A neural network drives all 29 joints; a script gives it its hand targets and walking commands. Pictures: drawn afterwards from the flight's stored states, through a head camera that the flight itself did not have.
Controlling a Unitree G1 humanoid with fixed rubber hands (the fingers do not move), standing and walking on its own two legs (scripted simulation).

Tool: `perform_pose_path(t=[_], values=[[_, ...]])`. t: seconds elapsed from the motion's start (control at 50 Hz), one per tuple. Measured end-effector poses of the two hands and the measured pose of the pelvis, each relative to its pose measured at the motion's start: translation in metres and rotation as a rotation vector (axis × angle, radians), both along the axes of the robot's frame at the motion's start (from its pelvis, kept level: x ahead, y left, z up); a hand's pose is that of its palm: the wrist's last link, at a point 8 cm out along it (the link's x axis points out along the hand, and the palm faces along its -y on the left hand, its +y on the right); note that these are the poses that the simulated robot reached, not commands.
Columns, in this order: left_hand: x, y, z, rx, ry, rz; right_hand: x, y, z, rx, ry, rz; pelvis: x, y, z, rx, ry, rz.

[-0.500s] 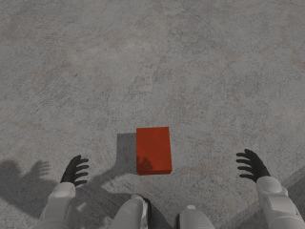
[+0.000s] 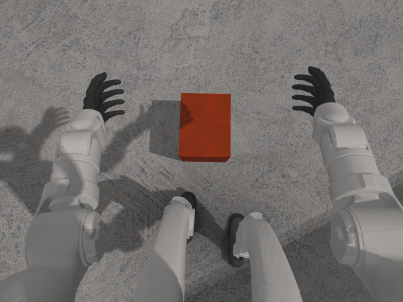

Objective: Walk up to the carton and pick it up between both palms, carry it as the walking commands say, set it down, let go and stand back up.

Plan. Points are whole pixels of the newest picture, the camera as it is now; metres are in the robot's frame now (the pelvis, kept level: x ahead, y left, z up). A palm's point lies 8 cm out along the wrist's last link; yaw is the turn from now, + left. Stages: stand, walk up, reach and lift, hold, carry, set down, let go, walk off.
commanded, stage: reach and lift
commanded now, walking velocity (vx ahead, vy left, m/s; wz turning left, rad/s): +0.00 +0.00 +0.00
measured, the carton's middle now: (204, 130) +0.52 +0.06 -0.59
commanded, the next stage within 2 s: none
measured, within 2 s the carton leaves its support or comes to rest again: neither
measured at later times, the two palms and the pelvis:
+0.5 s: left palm (133, 75) +0.52 +0.22 -0.13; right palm (298, 79) +0.55 -0.13 -0.13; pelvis +0.04 +0.03 -0.01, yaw -4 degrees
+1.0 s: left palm (139, 101) +0.51 +0.24 -0.28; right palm (273, 103) +0.54 -0.12 -0.28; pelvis +0.00 +0.00 -0.13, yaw -4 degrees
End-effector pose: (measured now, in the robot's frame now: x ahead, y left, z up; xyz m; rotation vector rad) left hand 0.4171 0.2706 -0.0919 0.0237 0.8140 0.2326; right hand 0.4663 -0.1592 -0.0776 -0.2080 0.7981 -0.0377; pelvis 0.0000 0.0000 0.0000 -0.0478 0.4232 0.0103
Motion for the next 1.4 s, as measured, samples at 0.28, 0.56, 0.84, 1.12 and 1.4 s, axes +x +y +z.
perform_pose_path(t=[0.28, 0.56, 0.84, 1.12, 1.4], values=[[0.085, -0.022, -0.031, 0.006, -0.14, -0.009, 0.063, 0.022, -0.044, 0.093, -0.139, -0.037, 0.025, 0.026, -0.012, 0.005, 0.233, -0.043], [0.093, -0.049, -0.052, -0.004, -0.141, -0.013, 0.073, 0.024, -0.068, 0.125, -0.149, -0.038, 0.032, 0.021, -0.018, 0.037, 0.367, -0.097], [0.085, -0.024, -0.13, 0.002, -0.152, 0.031, 0.077, 0.038, -0.146, 0.095, -0.14, -0.033, -0.001, -0.001, -0.092, 0.044, 0.409, -0.085], [0.093, -0.037, -0.23, -0.015, -0.103, -0.01, 0.075, 0.033, -0.236, 0.083, -0.114, -0.063, -0.001, 0.015, -0.166, 0.011, 0.43, -0.087], [0.084, -0.046, -0.307, 0.002, -0.087, -0.006, 0.064, 0.028, -0.318, 0.087, -0.099, -0.044, -0.014, 0.023, -0.233, 0.022, 0.335, -0.1]])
